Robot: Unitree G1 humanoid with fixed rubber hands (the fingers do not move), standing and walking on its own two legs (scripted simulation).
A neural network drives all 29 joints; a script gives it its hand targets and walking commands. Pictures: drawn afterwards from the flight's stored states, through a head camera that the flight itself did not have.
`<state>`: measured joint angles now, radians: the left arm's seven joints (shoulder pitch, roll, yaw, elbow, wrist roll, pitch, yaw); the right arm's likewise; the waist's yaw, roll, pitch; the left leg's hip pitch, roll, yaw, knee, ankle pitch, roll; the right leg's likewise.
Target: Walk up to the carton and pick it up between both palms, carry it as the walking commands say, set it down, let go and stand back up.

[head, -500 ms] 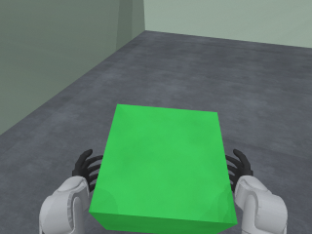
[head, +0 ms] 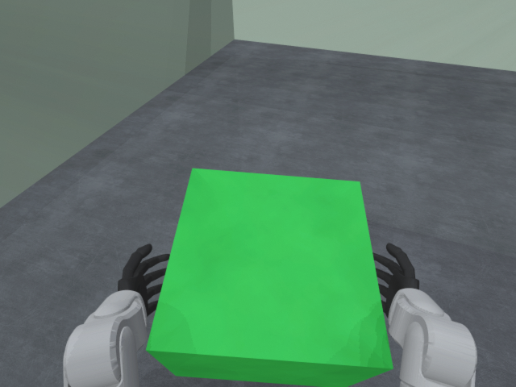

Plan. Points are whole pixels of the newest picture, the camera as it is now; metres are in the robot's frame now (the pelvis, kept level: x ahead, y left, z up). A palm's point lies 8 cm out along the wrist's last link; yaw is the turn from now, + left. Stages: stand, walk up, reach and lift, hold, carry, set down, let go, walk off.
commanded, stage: carry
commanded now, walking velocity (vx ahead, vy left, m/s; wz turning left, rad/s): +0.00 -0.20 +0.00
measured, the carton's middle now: (267, 278) +0.31 -0.01 +0.03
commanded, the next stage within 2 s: none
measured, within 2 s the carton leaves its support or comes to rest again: neither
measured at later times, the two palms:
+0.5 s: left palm (147, 322) +0.21 +0.15 +0.09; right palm (429, 322) +0.21 -0.21 +0.08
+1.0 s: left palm (153, 348) +0.18 +0.13 +0.09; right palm (454, 349) +0.18 -0.23 +0.09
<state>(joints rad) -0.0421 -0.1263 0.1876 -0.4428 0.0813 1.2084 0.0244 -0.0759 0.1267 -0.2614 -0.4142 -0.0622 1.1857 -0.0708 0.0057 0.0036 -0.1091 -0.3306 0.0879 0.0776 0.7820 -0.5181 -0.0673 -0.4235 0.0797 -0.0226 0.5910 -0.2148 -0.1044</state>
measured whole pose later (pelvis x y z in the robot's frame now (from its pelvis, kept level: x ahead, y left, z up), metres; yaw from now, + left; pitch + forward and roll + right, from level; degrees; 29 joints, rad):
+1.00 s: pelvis -0.07 -0.04 +0.00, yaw -1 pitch +3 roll +1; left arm -0.03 -0.13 0.18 -0.48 0.08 1.21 0.03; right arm -0.07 0.13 -0.25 -0.45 -0.06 1.18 -0.07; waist 0.01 0.00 -0.07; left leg -0.30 0.10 0.08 0.64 -0.41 -0.06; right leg -0.40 0.06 -0.05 0.54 -0.18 -0.08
